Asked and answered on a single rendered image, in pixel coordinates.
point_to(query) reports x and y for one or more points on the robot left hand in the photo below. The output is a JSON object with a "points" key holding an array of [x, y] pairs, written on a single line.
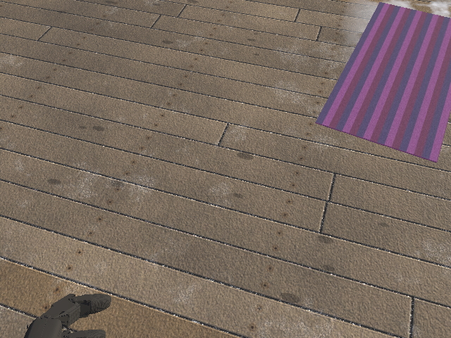
{"points": [[64, 313]]}

